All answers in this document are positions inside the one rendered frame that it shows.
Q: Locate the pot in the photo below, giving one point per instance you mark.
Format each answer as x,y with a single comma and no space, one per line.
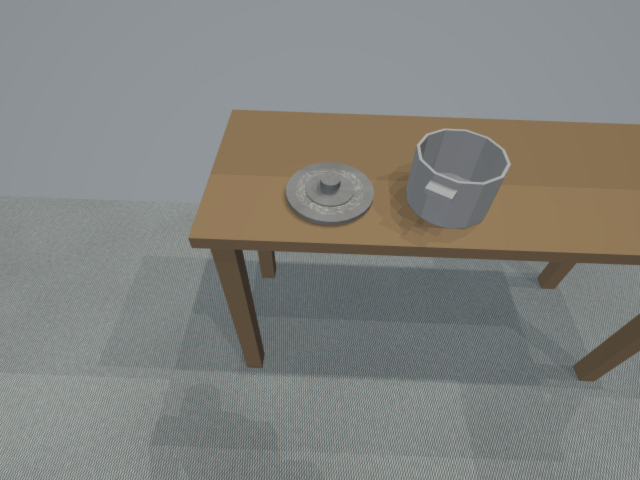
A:
455,176

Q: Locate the table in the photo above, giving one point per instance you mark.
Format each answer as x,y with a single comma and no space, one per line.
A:
571,195

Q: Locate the lid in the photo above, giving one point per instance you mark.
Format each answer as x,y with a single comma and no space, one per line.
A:
352,200

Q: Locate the knob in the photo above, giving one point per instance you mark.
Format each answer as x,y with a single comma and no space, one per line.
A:
330,181

